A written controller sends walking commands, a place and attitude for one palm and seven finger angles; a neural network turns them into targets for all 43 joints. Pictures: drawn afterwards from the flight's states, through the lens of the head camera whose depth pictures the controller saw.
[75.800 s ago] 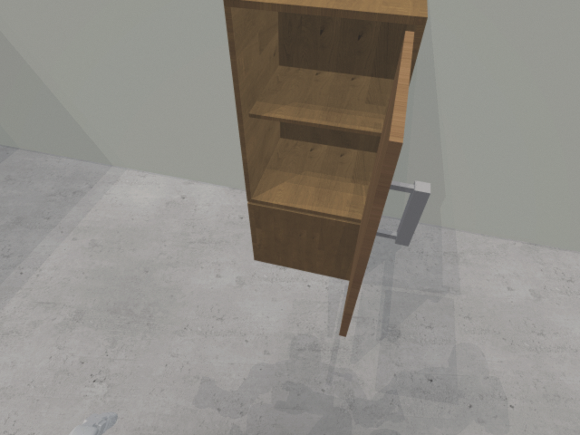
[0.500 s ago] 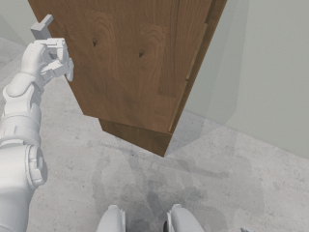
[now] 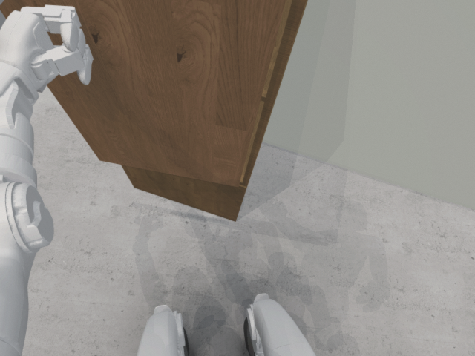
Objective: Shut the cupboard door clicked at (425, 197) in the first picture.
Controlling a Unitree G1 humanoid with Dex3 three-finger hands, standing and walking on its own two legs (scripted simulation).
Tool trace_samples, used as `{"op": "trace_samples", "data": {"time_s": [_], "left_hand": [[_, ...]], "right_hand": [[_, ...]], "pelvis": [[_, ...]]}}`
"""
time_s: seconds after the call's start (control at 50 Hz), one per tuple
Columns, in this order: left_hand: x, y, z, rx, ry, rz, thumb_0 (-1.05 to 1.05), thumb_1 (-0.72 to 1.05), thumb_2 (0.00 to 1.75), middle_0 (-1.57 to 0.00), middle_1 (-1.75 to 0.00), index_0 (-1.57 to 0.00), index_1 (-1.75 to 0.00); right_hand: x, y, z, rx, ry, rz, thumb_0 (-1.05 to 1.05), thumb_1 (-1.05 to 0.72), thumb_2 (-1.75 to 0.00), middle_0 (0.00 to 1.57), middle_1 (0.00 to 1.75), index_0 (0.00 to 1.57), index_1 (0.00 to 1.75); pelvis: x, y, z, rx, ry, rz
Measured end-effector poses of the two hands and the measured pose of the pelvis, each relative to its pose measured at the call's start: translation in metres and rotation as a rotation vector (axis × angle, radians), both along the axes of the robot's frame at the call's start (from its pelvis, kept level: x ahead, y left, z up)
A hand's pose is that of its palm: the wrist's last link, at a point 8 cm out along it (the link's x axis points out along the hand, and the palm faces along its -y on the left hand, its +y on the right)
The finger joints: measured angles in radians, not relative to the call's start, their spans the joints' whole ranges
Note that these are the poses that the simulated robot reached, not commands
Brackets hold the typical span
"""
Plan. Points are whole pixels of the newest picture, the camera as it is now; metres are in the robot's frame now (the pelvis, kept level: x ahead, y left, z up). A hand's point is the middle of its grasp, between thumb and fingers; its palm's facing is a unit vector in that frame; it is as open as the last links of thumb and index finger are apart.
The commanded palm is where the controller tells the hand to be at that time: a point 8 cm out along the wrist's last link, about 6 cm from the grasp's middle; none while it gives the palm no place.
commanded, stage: push the door shut along its arc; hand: left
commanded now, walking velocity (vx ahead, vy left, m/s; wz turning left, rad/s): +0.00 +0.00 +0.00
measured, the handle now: (20, 41) +0.59 +0.24 +0.12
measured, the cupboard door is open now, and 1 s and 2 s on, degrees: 8 0 0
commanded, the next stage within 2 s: pull the fist back off the door in 0.34 s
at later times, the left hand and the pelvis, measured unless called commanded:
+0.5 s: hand (96, 37) +0.57 +0.14 +0.14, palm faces -0.29 -0.96 +0.04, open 3.4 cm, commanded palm +0.58 +0.15 +0.12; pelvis +0.00 +0.01 -0.01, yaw +0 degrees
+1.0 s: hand (103, 45) +0.55 +0.13 +0.14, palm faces +0.11 -0.99 -0.03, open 3.2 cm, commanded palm +0.50 +0.16 +0.12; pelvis +0.02 -0.01 +0.02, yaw +0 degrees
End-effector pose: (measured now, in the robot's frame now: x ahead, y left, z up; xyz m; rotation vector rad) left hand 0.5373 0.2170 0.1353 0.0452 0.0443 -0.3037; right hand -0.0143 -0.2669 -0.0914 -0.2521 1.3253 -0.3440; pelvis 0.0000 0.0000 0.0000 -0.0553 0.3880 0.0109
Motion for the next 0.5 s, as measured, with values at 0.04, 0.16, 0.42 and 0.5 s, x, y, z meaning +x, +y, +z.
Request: {"op": "trace_samples", "data": {"time_s": [0.04, 0.16, 0.42, 0.5], "left_hand": [[0.002, -0.001, 0.0, -0.002, 0.004, -0.011, 0.02, 0.87, 0.9, -1.3, -1.5, -1.3, -1.5], [0.008, -0.003, 0.002, -0.013, 0.014, -0.033, 0.04, 0.89, 0.92, -1.3, -1.5, -1.3, -1.5], [0.023, -0.02, 0.003, -0.011, 0.012, -0.063, 0.04, 0.97, 0.96, -1.3, -1.5, -1.3, -1.5], [0.03, -0.023, 0.001, -0.081, 0.017, 0.015, 0.05, 0.95, 0.96, -1.3, -1.5, -1.3, -1.49]], "right_hand": [[-0.002, -0.001, 0.0, -0.005, 0.012, 0.001, 0.01, -0.91, -0.9, 0.2, 0.3, 0.2, 0.3], [0.0, -0.005, 0.003, -0.029, 0.013, 0.012, 0.01, -0.91, -0.9, 0.2, 0.3, 0.2, 0.3], [0.007, -0.002, -0.003, -0.046, -0.004, 0.042, 0.01, -0.91, -0.9, 0.2, 0.3, 0.2, 0.3], [0.003, 0.004, -0.007, -0.032, 0.0, 0.046, 0.01, -0.91, -0.9, 0.2, 0.3, 0.2, 0.3]], "pelvis": [[0.0, 0.0, 0.0, -0.002, 0.004, 0.002], [0.0, 0.0, -0.002, -0.01, 0.014, 0.008], [-0.003, 0.004, -0.01, -0.023, 0.038, 0.017], [-0.004, 0.006, -0.013, -0.027, 0.054, 0.016]]}}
